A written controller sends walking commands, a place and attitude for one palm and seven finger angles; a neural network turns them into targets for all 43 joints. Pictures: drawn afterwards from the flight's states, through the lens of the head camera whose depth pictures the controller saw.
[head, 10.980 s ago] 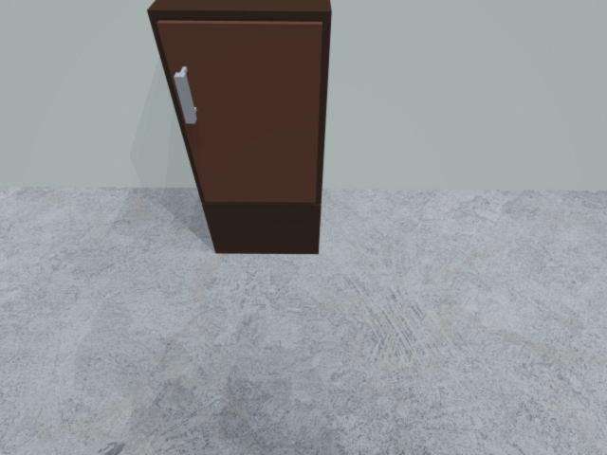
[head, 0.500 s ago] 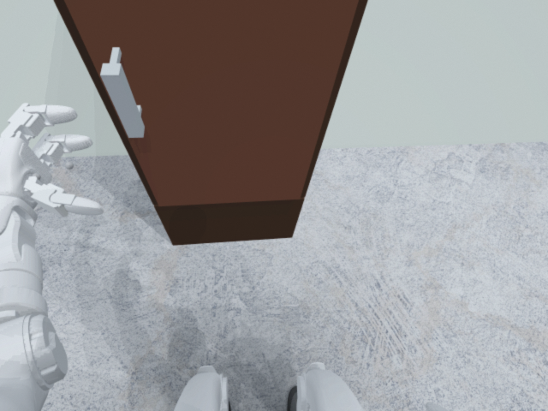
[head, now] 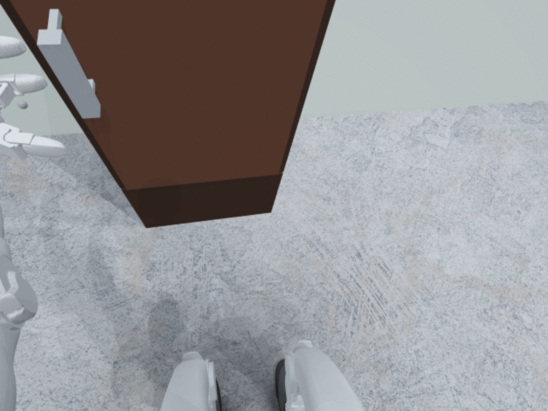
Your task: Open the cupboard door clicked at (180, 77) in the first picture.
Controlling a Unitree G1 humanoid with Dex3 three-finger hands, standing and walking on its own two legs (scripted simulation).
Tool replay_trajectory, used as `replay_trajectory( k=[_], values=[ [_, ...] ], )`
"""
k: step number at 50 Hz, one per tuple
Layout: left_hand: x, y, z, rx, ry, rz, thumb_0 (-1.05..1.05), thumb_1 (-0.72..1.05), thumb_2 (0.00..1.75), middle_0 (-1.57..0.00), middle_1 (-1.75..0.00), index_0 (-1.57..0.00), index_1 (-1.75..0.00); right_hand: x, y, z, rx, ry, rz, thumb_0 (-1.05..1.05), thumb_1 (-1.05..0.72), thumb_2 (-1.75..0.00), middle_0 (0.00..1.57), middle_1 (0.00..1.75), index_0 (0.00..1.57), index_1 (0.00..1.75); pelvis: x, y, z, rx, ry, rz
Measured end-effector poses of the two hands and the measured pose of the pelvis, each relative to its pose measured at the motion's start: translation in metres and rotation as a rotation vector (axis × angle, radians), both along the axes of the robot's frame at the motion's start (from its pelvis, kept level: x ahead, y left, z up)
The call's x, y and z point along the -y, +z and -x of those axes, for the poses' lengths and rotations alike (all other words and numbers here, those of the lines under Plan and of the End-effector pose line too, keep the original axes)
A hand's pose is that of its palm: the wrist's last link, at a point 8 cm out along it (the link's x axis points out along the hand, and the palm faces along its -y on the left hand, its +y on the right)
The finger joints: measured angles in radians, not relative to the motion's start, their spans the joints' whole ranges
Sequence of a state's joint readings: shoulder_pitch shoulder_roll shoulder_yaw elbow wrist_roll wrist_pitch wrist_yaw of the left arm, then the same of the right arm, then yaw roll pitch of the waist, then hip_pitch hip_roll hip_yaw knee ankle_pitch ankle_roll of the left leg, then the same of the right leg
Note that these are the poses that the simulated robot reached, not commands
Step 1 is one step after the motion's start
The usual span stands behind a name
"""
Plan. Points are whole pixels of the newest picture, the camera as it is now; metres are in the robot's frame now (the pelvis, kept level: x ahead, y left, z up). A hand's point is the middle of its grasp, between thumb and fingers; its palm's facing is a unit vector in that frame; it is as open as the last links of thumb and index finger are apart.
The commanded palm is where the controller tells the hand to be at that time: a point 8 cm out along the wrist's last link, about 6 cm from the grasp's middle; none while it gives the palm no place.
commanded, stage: move the hooked fingers beside the handle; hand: left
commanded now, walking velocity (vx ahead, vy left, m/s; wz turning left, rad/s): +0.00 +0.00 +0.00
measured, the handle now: (74, 67) +0.59 +0.24 +0.06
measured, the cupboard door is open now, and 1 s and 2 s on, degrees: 0 0 0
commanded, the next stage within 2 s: slide the fingers in behind the handle in 0.96 s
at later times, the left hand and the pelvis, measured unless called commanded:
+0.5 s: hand (22, 92) +0.54 +0.29 +0.07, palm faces +0.08 -1.00 -0.02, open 14.0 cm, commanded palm +0.52 +0.32 +0.07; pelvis +0.01 +0.01 +0.00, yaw -1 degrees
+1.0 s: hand (22, 93) +0.53 +0.28 +0.07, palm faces +0.07 -1.00 -0.02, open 14.0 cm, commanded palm +0.52 +0.32 +0.06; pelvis +0.01 +0.01 +0.00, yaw -1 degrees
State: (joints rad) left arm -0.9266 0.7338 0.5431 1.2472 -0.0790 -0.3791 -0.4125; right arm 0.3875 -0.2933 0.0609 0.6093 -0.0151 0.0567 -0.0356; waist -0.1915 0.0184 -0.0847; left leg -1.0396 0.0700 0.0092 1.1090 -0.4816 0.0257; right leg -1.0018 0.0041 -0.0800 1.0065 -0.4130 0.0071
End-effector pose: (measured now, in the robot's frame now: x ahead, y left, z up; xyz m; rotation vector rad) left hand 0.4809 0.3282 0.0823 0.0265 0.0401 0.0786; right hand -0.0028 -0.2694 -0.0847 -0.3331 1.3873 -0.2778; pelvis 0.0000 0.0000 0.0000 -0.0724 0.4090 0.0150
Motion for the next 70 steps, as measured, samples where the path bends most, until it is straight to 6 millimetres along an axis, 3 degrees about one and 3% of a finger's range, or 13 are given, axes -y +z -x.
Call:
replay_trajectory(
  k=[14, 22, 28, 43, 56, 70],
  values=[
    [-0.010, -0.001, -0.034, 0.001, -0.010, -0.006, -0.01, -0.50, 0.30, -0.30, -1.20, -0.30, -1.20, -0.007, 0.001, 0.024, -0.096, -0.042, 0.011, 0.00, -0.90, -0.90, 0.20, 0.30, 0.20, 0.30, -0.004, -0.008, -0.001, -0.059, -0.007, 0.019],
    [-0.010, -0.012, -0.032, -0.015, -0.013, 0.010, -0.01, -0.50, 0.30, -0.30, -1.20, -0.30, -1.20, -0.017, 0.002, 0.025, -0.121, -0.053, -0.014, 0.00, -0.90, -0.90, 0.20, 0.30, 0.20, 0.30, -0.008, -0.005, -0.005, -0.060, -0.012, 0.022],
    [-0.014, -0.008, -0.028, 0.008, 0.002, 0.001, -0.01, -0.50, 0.30, -0.30, -1.20, -0.30, -1.20, -0.020, 0.003, 0.016, -0.099, -0.048, -0.019, 0.00, -0.90, -0.90, 0.20, 0.30, 0.20, 0.30, -0.010, -0.003, -0.008, -0.049, -0.009, 0.026],
    [-0.009, -0.010, -0.023, -0.016, -0.003, 0.012, -0.01, -0.50, 0.30, -0.30, -1.20, -0.30, -1.20, -0.014, 0.002, -0.005, -0.040, -0.009, -0.006, 0.00, -0.90, -0.90, 0.20, 0.30, 0.20, 0.30, -0.009, -0.002, -0.007, -0.032, 0.001, 0.024],
    [-0.005, -0.010, -0.024, -0.006, -0.011, 0.002, -0.01, -0.50, 0.30, -0.30, -1.20, -0.30, -1.20, -0.013, -0.002, 0.007, -0.076, -0.020, -0.011, 0.00, -0.90, -0.90, 0.20, 0.30, 0.20, 0.30, -0.007, -0.005, -0.004, -0.041, 0.001, 0.023],
    [0.013, -0.014, -0.032, -0.007, -0.007, 0.014, -0.01, -0.50, 0.30, -0.30, -1.20, -0.31, -1.21, -0.013, -0.003, 0.015, -0.080, -0.034, -0.018, 0.00, -0.90, -0.90, 0.20, 0.30, 0.20, 0.30, -0.004, -0.007, -0.003, -0.046, -0.001, 0.021]
  ],
)
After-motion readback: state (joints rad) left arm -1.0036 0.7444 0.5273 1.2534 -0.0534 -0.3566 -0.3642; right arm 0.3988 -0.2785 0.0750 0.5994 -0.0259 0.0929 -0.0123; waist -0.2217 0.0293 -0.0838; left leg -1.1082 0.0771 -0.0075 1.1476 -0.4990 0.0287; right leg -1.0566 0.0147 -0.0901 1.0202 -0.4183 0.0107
